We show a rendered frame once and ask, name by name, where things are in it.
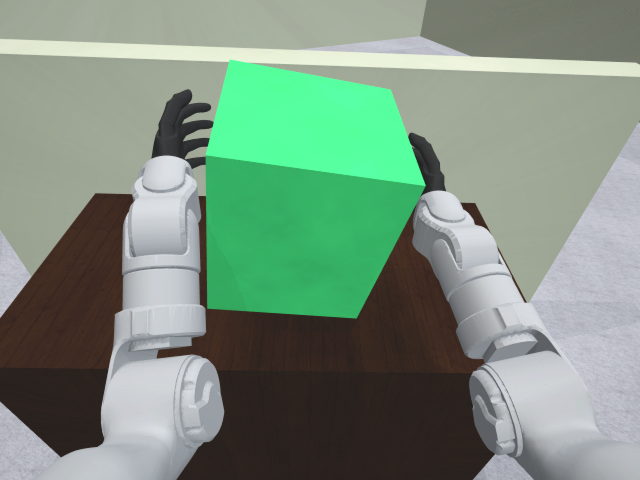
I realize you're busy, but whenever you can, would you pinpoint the pedestal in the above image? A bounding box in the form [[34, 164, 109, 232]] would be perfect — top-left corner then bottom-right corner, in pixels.
[[0, 193, 527, 480]]

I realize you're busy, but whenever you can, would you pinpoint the robot right hand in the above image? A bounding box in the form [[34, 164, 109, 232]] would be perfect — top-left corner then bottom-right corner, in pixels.
[[408, 133, 446, 212]]

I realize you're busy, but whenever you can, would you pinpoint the left robot upper arm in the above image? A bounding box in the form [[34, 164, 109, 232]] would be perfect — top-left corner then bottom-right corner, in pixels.
[[33, 355, 224, 480]]

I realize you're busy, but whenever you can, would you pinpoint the right robot upper arm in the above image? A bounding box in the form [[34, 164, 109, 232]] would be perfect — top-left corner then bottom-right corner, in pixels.
[[469, 351, 640, 480]]

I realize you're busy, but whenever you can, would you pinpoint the carton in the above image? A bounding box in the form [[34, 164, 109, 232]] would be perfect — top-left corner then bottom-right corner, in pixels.
[[206, 60, 426, 319]]

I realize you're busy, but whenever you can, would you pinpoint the robot left hand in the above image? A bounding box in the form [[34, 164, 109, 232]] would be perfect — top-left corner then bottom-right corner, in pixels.
[[151, 89, 214, 169]]

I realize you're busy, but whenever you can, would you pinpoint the robot right forearm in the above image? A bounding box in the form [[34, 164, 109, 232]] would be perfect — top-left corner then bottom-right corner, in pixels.
[[412, 191, 597, 426]]

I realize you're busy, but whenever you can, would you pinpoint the robot left forearm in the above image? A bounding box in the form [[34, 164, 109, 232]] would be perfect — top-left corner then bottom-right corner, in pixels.
[[101, 156, 206, 436]]

